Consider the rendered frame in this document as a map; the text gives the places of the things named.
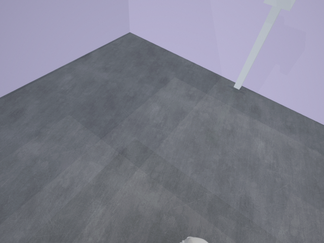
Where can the panel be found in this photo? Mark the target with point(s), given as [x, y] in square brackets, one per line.
[277, 5]

